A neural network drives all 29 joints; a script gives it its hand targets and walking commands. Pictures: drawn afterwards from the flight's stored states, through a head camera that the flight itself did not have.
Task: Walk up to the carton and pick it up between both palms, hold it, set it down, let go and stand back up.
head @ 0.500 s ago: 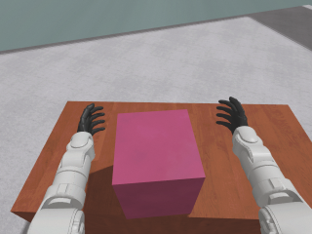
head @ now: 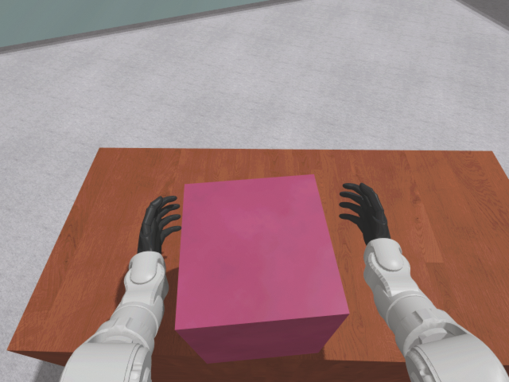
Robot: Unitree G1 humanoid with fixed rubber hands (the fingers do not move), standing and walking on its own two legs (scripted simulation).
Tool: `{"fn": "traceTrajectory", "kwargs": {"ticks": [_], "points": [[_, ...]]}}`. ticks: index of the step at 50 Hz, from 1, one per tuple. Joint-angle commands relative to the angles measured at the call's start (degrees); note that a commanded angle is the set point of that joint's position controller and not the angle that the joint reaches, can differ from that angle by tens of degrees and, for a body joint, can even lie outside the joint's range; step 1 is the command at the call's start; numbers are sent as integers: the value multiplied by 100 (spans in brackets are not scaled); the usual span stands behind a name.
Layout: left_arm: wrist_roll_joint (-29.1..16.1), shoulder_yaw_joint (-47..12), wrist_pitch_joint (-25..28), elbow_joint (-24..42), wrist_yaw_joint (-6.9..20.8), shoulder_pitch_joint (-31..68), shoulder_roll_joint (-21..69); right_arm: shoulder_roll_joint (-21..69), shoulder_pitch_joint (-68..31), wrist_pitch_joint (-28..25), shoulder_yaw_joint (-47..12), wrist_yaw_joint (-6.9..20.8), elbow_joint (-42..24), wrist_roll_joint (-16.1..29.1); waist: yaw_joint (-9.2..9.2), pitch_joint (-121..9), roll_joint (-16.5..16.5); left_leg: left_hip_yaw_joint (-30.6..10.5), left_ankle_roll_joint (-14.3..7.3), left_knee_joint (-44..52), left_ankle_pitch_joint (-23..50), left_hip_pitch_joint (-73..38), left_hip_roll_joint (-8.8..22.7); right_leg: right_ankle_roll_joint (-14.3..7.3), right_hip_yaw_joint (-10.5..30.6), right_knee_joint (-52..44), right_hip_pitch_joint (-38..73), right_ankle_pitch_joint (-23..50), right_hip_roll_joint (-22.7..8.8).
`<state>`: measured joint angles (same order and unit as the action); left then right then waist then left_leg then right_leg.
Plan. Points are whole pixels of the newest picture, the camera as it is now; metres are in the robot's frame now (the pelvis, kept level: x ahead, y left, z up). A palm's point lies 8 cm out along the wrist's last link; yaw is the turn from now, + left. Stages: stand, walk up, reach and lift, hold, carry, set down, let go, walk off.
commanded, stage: reach and lift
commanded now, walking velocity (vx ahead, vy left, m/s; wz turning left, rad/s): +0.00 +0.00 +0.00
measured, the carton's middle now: (256, 275) +0.32 +0.03 -0.03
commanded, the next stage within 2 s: none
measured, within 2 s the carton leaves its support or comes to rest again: leaves its support in 1.82 s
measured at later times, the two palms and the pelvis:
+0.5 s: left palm (174, 249) +0.36 +0.16 -0.01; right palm (349, 240) +0.36 -0.13 +0.00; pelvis -0.01 +0.00 +0.00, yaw +0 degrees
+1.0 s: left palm (174, 253) +0.35 +0.16 -0.01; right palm (348, 244) +0.35 -0.13 +0.00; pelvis -0.01 +0.00 +0.00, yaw +0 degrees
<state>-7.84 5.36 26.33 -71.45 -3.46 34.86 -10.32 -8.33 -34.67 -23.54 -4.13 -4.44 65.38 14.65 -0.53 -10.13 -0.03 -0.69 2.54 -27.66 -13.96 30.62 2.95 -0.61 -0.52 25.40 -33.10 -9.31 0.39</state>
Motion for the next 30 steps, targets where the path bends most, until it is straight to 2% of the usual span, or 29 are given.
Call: {"fn": "traceTrajectory", "kwargs": {"ticks": [1, 5, 9, 12, 16, 21, 24, 27, 30], "points": [[165, 83, 529, 1102, 132, 1505, 9, -202, -1736, -524, 20, -58, -420, -276, 210, -3229, 449, 236, 323, -653, 3075, -505, -497, 165, 51, 508, 2321, 2528, 44], [261, 174, 576, 1022, 146, 1510, 142, -59, -1719, -497, 36, -49, -281, -343, 238, -2889, 383, 251, 262, -560, 2835, -398, -501, 171, 67, 465, 2262, 2297, 11], [348, 177, 648, 1066, 125, 1625, 497, 348, -1823, -446, 140, -13, -306, -524, 228, -2663, 372, 246, 212, -500, 2463, -371, -478, 130, 47, 372, 2031, 1685, 1], [485, 255, 711, 1079, 90, 1845, 720, 724, -1975, -433, 293, -4, -471, -841, 214, -2594, 298, 262, 155, -470, 2070, -198, -488, 119, 64, 326, 1914, 1199, -19], [947, 564, 729, 1197, -7, 2070, 986, 1181, -2000, -462, 757, -58, -517, -1528, 155, -2573, 283, 326, 115, -340, 1694, -58, -516, 140, 86, 264, 2144, 963, -50], [1631, 890, 583, 1483, -88, 2009, 1567, 1699, -1889, -605, 1408, -187, -434, -2504, 57, -2489, 323, 413, 122, -219, 1825, -172, -536, 192, 33, 215, 2652, 1501, -21], [1938, 569, 618, 1508, 146, 2070, 2608, 2812, -2004, -665, 1153, 23, -585, -3001, 93, -2414, 271, 436, 127, -210, 2077, -332, -515, 188, -52, 160, 2816, 1754, -45], [2138, -126, 707, 1344, 507, 2185, 4174, 4477, -2098, -738, 497, 372, -690, -3427, 84, -2548, 273, 437, 145, -127, 2280, -518, -513, 185, -127, 127, 3138, 2211, -67], [2158, -307, 769, 1027, 563, 2070, 4274, 4564, -1941, -767, 438, 408, -453, -3575, 54, -2591, 318, 444, 184, -64, 2215, -645, -484, 158, -137, 137, 3297, 2400, -60]]}}
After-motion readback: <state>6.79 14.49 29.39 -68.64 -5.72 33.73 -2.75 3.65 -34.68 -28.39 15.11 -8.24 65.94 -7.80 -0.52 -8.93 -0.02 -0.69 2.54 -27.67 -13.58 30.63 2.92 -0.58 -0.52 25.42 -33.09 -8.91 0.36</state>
